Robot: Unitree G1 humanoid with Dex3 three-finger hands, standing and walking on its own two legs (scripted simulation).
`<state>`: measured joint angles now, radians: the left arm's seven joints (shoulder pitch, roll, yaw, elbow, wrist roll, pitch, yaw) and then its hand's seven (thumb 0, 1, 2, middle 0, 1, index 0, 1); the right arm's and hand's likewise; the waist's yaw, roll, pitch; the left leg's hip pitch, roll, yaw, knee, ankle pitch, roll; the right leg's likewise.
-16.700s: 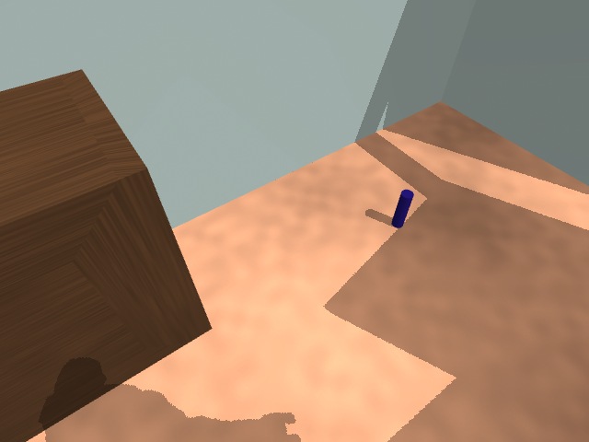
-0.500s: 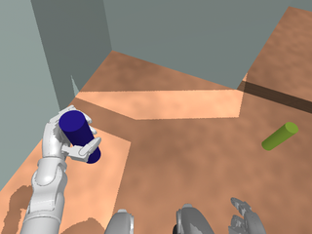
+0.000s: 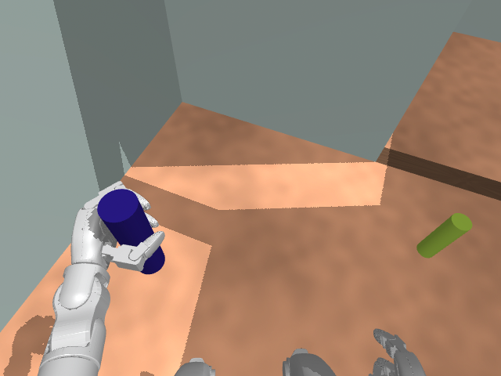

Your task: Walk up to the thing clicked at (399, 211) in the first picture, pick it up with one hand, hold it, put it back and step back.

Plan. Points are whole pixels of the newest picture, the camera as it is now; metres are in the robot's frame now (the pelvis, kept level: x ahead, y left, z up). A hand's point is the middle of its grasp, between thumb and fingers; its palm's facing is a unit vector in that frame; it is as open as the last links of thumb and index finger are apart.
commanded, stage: lift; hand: left
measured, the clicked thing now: (137, 237) +0.33 +0.18 +0.02
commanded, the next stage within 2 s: hold in 0.06 s
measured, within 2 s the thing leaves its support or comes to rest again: neither
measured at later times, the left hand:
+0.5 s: hand (142, 223) +0.33 +0.16 +0.05, palm faces +0.04 -1.00 -0.01, open 7.8 cm
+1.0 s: hand (140, 226) +0.32 +0.16 +0.06, palm faces +0.03 -1.00 -0.01, open 7.8 cm
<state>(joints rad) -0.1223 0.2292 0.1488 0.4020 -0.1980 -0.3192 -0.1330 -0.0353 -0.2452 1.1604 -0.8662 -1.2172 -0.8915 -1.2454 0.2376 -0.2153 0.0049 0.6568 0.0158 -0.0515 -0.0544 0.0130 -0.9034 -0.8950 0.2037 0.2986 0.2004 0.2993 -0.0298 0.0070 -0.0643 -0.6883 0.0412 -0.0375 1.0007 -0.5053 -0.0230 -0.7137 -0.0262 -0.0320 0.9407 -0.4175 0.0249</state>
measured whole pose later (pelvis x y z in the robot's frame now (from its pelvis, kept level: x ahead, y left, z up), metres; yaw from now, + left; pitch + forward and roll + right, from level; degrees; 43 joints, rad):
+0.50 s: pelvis +0.01 -0.01 +0.01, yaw +0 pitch +8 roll -1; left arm -0.11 0.21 0.14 0.41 -0.19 -0.33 -0.13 -0.03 -0.21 1.12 -0.86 -1.20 -0.89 -1.22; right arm 0.23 -0.22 0.00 0.66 0.01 -0.03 -0.05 0.01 -0.91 -0.90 0.20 0.30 0.20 0.30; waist -0.02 0.01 -0.04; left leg -0.57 0.04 -0.04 0.91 -0.48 -0.03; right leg -0.61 -0.02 -0.03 0.87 -0.40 0.01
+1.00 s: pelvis +0.00 -0.01 +0.02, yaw +0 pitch +6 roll -1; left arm -0.09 0.20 0.14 0.41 -0.19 -0.34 -0.14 -0.03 -0.21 1.12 -0.86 -1.20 -0.88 -1.23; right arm 0.22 -0.22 0.00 0.67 0.01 -0.03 -0.05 0.01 -0.91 -0.90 0.20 0.30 0.20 0.30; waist -0.02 0.01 -0.01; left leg -0.51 0.04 -0.03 0.85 -0.45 -0.03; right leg -0.54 -0.02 -0.03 0.81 -0.37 0.01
